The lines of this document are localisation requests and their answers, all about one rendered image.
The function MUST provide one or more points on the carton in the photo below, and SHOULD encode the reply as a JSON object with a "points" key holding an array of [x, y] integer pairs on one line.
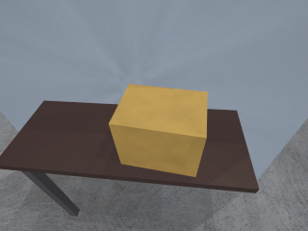
{"points": [[160, 128]]}

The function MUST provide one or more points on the table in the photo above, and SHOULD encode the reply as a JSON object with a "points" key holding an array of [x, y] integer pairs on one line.
{"points": [[75, 139]]}

